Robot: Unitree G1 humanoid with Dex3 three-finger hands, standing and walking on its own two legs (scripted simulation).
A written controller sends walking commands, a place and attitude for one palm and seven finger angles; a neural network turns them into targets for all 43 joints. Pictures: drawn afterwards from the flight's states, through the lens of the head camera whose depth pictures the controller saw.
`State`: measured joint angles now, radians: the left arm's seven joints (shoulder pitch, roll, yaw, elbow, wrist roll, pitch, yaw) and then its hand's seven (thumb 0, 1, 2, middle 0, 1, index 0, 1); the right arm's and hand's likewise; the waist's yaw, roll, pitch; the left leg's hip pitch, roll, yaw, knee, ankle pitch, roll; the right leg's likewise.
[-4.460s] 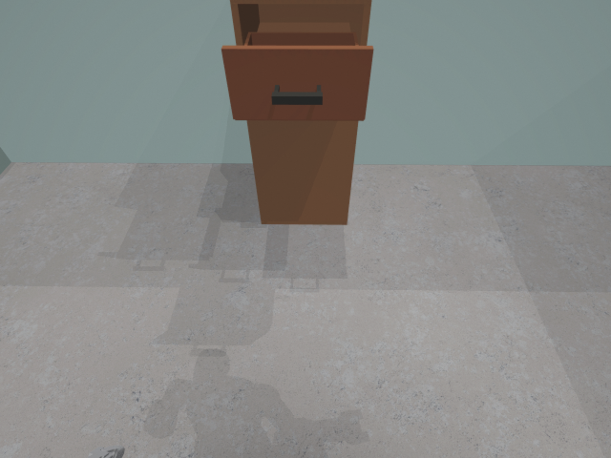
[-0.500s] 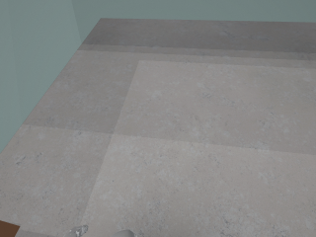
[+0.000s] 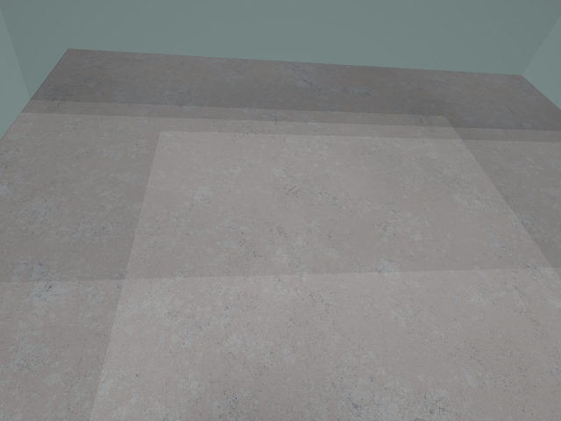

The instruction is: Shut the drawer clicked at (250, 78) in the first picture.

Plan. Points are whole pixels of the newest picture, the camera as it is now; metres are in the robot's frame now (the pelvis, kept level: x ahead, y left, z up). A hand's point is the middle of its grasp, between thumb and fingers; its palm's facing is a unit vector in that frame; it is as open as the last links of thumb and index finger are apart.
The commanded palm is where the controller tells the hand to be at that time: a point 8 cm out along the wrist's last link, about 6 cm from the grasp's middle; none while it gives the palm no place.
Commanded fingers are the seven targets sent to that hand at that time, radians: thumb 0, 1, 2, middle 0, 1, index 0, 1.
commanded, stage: walk to a spot facing it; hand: left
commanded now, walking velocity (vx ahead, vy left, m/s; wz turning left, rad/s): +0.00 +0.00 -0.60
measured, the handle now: out of the picture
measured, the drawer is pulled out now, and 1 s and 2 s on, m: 0.30 0.30 0.30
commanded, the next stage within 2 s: turn to face it in 0.36 s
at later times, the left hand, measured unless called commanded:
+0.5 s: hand (236, 339) +0.29 +0.10 -0.17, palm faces -0.30 -0.92 -0.23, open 7.4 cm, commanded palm none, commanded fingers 0.00 0.90 0.90 -0.20 -0.30 -0.20 -0.30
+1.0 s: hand (182, 391) +0.20 +0.18 -0.19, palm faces -0.01 -0.98 -0.21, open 7.3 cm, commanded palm none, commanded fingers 0.00 0.90 0.90 -0.20 -0.30 -0.20 -0.30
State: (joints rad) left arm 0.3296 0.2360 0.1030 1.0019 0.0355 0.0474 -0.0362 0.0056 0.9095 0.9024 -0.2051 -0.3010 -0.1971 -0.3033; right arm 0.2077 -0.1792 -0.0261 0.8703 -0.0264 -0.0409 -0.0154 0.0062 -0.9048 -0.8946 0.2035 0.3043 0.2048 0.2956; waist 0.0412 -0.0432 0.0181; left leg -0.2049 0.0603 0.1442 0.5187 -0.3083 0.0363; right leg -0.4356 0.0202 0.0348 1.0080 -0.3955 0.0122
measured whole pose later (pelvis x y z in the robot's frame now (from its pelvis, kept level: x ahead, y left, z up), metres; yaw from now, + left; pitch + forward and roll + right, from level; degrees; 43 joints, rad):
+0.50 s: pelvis +0.09 -0.04 -0.02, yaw -16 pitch -1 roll +0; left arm 0.06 0.19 0.06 0.90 0.01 -0.01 -0.01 0.00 0.91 0.90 -0.20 -0.30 -0.20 -0.30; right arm 0.36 -0.18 -0.05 1.02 0.00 0.03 -0.02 0.01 -0.91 -0.89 0.20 0.30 0.20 0.30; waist -0.05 0.03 0.15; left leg -0.30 0.14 0.17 1.17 -0.55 -0.06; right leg -0.38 0.03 -0.13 0.69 -0.30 -0.10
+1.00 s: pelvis +0.13 -0.02 -0.01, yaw -5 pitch +0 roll -1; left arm 0.22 0.21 0.08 0.98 0.02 0.04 0.03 0.00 0.91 0.90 -0.21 -0.30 -0.20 -0.30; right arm 0.21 -0.17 -0.05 0.96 -0.02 0.03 0.00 0.01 -0.91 -0.89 0.20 0.30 0.20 0.30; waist 0.01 -0.04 0.06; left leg -0.30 0.03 0.11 0.64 -0.33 0.03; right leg -0.36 -0.08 -0.18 0.84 -0.47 0.02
